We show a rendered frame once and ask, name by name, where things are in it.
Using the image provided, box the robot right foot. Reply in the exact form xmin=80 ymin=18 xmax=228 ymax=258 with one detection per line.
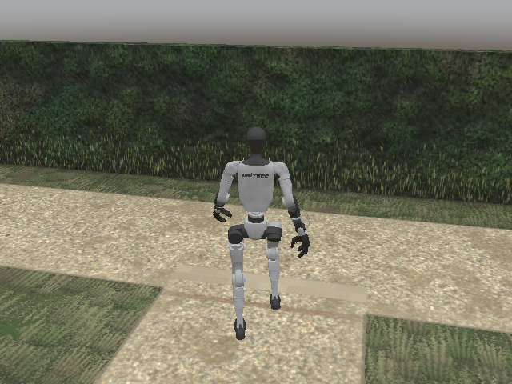
xmin=270 ymin=294 xmax=281 ymax=310

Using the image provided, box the robot right forearm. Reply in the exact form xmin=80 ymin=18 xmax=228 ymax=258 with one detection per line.
xmin=288 ymin=194 xmax=306 ymax=236

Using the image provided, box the humanoid robot head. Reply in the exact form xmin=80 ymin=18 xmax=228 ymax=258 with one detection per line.
xmin=242 ymin=126 xmax=270 ymax=166

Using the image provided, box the right robot upper arm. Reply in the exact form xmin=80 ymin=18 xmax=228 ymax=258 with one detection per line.
xmin=273 ymin=162 xmax=295 ymax=207

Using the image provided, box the robot left forearm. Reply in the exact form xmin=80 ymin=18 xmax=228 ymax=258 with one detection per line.
xmin=214 ymin=191 xmax=225 ymax=213

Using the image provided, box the left robot hand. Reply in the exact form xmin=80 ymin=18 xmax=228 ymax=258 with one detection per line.
xmin=213 ymin=208 xmax=232 ymax=222

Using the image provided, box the left robot upper arm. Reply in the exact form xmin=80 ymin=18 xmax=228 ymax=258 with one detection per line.
xmin=217 ymin=161 xmax=240 ymax=203

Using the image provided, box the right robot hand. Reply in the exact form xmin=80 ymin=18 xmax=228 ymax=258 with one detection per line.
xmin=291 ymin=234 xmax=310 ymax=258

